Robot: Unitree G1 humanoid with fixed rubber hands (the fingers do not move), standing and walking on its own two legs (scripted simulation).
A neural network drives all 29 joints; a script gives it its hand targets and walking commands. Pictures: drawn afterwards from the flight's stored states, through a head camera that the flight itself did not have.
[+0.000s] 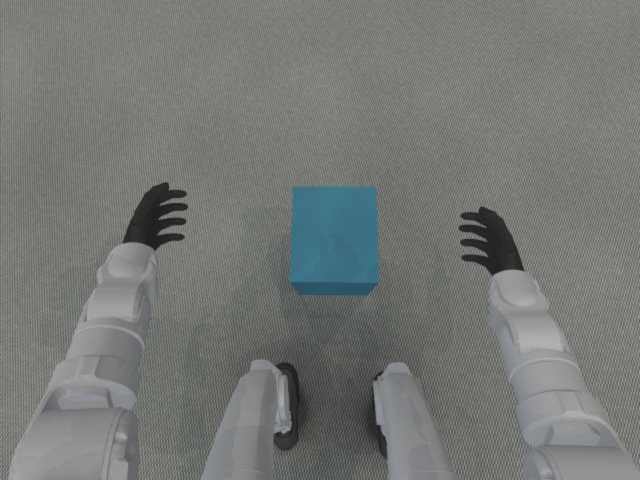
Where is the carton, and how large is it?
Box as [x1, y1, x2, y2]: [290, 186, 378, 295]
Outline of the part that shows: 293,186 290,282 299,294 367,295 378,282 375,186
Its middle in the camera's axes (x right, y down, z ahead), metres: +0.04 +0.03 +0.97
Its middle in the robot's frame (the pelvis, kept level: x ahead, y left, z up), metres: +0.50 -0.01 -0.56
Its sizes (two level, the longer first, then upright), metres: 0.217 0.188 0.256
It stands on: the floor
